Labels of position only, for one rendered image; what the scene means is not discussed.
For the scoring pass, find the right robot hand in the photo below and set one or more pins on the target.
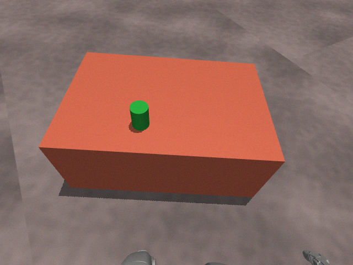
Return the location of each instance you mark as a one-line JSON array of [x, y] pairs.
[[315, 259]]

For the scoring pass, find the can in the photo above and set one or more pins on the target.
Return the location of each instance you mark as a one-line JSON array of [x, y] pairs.
[[139, 115]]

